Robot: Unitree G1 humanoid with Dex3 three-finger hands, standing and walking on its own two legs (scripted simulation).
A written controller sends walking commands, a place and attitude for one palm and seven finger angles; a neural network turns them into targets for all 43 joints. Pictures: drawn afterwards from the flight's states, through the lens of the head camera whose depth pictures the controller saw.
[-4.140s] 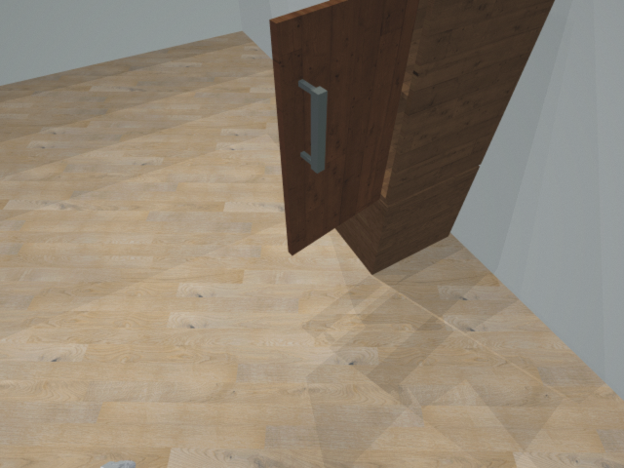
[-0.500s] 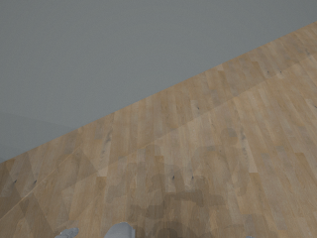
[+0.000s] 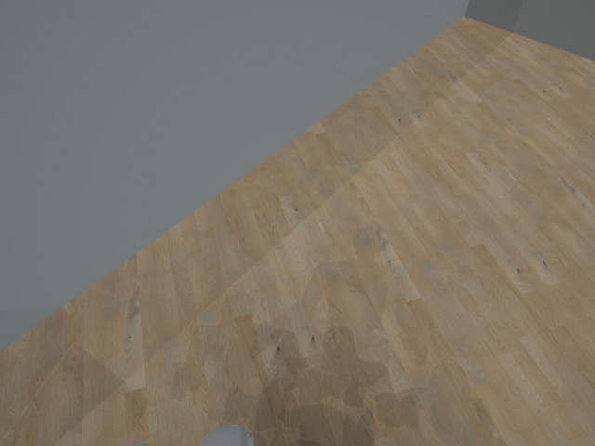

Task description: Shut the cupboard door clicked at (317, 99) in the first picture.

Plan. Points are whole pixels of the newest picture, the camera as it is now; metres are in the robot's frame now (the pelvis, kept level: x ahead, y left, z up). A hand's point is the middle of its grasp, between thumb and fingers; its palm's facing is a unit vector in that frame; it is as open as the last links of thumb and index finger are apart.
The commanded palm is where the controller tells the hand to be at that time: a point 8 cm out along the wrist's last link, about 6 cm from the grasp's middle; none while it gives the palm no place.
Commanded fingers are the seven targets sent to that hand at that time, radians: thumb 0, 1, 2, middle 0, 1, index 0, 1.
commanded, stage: walk around to get in front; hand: left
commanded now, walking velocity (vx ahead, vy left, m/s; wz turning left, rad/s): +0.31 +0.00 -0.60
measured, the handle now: out of the picture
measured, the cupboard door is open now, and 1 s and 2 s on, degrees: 100 100 100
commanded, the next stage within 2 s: walk to a spot facing it in 1.00 s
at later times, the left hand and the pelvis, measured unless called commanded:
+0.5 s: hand (257, 306) +0.36 +0.10 -0.16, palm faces -0.31 -0.92 -0.22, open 7.4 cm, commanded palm none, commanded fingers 0.00 0.90 0.90 -0.20 -0.30 -0.20 -0.30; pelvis +0.14 -0.04 -0.02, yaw -16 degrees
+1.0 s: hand (320, 237) +0.53 -0.01 -0.16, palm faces -0.47 -0.86 -0.20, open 7.4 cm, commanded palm none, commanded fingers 0.00 0.90 0.90 -0.20 -0.30 -0.20 -0.30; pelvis +0.33 -0.13 -0.01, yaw -27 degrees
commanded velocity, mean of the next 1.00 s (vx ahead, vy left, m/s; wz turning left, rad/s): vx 0.35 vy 0.00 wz -0.40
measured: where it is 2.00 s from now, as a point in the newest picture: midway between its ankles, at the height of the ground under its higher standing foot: (388, 337)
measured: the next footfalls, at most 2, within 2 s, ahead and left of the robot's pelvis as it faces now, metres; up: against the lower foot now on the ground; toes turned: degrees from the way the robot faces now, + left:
left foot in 0.12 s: +0.09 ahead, +0.14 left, +0.00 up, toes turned +0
right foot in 0.44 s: +0.20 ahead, -0.18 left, +0.00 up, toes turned -22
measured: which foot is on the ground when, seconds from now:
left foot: up 0.00-0.10, down 0.12-0.42, up 0.44-0.68, down 0.70-0.98, up 1.00-1.00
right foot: down 0.00-0.10, up 0.12-0.42, down 0.44-0.70, up 0.72-0.96, down 0.98-1.00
